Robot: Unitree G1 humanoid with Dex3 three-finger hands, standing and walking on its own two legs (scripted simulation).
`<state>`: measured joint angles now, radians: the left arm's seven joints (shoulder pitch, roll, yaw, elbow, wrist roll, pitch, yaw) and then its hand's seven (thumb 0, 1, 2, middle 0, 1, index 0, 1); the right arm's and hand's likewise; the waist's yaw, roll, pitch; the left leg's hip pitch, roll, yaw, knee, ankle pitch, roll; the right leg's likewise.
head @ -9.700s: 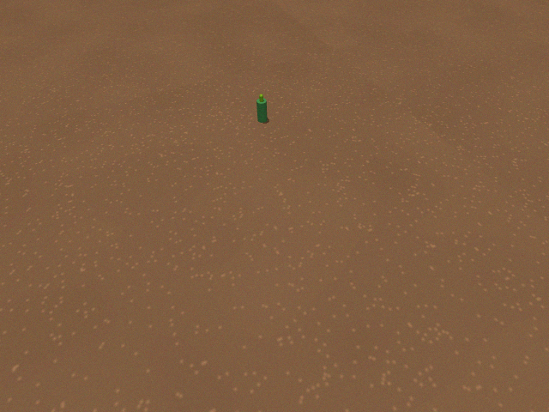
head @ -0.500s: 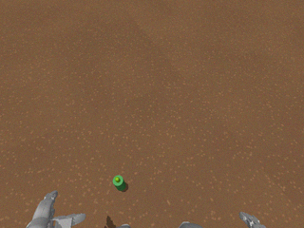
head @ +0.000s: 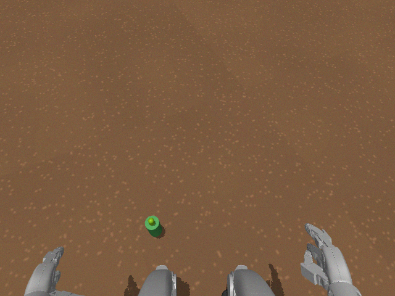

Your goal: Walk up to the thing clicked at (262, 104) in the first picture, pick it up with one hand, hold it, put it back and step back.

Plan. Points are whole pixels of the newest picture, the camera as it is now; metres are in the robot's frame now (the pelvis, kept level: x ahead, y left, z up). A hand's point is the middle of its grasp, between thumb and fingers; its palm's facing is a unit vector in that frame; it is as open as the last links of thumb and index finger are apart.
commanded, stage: go down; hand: left
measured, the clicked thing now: (153, 225) +0.40 +0.19 -0.61
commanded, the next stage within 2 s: none
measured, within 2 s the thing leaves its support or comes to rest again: neither
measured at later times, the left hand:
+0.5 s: hand (79, 241) +0.27 +0.32 -0.23, palm faces +0.08 -0.97 -0.25, open 17.0 cm
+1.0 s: hand (78, 228) +0.31 +0.35 -0.28, palm faces +0.08 -0.98 -0.16, open 17.2 cm
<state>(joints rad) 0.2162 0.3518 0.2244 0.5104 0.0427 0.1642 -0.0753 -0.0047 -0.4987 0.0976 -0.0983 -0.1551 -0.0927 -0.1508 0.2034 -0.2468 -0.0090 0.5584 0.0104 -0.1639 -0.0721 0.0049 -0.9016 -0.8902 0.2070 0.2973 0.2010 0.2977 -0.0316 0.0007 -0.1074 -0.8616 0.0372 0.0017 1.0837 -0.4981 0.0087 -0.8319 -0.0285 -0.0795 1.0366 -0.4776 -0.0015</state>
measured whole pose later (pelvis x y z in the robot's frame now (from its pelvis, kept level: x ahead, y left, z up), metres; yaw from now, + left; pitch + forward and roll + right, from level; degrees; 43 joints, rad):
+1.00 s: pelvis -0.08 +0.00 -0.25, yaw -4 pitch +34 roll -5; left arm -0.46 0.75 0.70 1.01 -0.16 -0.42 -0.61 -0.01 -0.47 0.05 -0.06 -0.08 -0.06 -0.07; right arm 0.13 -0.35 0.05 0.69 -0.02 -0.19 -0.03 0.00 -0.91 -0.90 0.21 0.30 0.20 0.30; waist -0.07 -0.02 -0.14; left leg -1.97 0.05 -0.05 2.05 -0.68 0.02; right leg -1.92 -0.04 -0.10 1.99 -0.65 -0.02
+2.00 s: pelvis -0.08 +0.00 -0.32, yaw -6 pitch +32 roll -7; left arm -0.62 0.90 0.79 1.09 -0.20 -0.42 -0.74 -0.01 -0.53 0.08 -0.05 -0.06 -0.03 -0.07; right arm 0.10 -0.38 0.12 0.70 -0.05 -0.18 -0.02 0.00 -0.92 -0.91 0.21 0.30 0.20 0.30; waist -0.09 -0.03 -0.06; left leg -2.16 0.05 -0.09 2.27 -0.68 0.03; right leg -2.09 -0.05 -0.12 2.19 -0.65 -0.02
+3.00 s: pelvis -0.09 +0.01 -0.40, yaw -13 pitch +18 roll -14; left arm -0.65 0.86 0.66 1.38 -0.21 -0.90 -0.56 -0.02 -0.58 0.05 -0.06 -0.08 -0.04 -0.10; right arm -0.14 -0.38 0.40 0.62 -0.26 -0.12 0.05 0.00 -0.94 -0.91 0.21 0.30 0.20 0.30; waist -0.22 -0.22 0.22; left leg -2.23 0.06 -0.26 2.59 -0.73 0.03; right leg -2.10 -0.01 -0.25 2.39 -0.62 0.00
